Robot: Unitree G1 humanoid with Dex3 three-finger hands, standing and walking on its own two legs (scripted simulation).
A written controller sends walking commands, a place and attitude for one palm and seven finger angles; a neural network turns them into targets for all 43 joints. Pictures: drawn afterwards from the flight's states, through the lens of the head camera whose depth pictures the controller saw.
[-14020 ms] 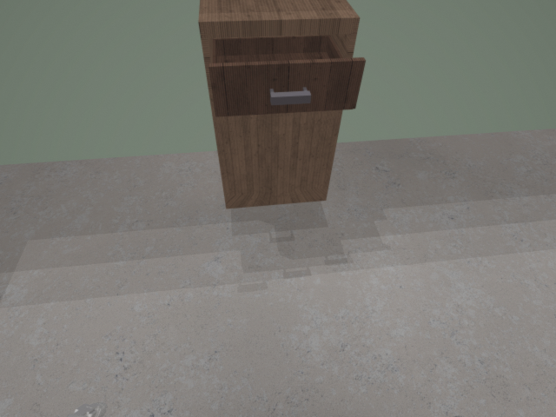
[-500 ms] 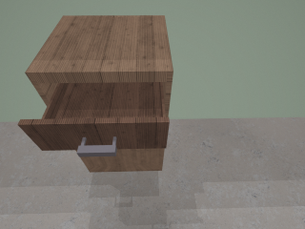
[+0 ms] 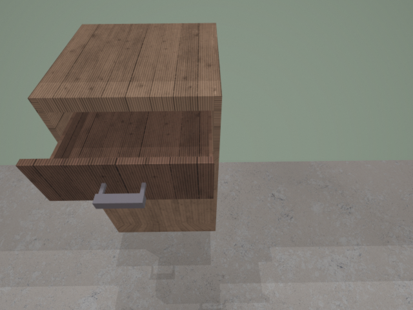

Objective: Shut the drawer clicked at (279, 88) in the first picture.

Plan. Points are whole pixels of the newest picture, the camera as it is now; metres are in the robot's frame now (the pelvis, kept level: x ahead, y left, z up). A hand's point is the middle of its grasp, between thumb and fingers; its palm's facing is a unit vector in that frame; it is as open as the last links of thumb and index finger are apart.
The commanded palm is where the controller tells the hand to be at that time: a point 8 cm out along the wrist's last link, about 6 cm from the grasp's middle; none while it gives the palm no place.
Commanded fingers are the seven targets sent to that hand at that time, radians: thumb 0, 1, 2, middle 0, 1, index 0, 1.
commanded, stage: come to a stop and stand still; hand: left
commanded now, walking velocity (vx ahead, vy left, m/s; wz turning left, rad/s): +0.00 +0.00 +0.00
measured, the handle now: (121, 193) +0.38 +0.24 -0.05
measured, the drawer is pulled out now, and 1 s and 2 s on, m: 0.18 0.18 0.18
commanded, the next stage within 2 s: look again from close up in 1.02 s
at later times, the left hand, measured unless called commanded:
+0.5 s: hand out of the picture +0.02 +0.19 -0.18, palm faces +0.04 -0.97 -0.22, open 7.3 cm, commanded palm none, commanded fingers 0.00 0.90 0.90 -0.20 -0.30 -0.20 -0.30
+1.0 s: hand out of the picture +0.01 +0.20 -0.18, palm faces +0.04 -0.98 -0.18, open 7.3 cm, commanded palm none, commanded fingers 0.00 0.90 0.90 -0.20 -0.30 -0.20 -0.30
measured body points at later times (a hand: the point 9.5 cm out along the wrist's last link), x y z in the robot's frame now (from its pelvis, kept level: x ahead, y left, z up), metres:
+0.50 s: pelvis +0.01 +0.02 -0.01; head +0.00 +0.00 +0.44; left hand +0.02 +0.24 -0.16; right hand +0.01 -0.19 -0.17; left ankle -0.01 +0.12 -0.74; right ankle +0.02 -0.09 -0.74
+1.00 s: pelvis +0.02 +0.04 +0.00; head +0.02 +0.03 +0.45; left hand +0.01 +0.25 -0.16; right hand +0.01 -0.18 -0.16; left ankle -0.01 +0.12 -0.74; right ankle +0.02 -0.09 -0.74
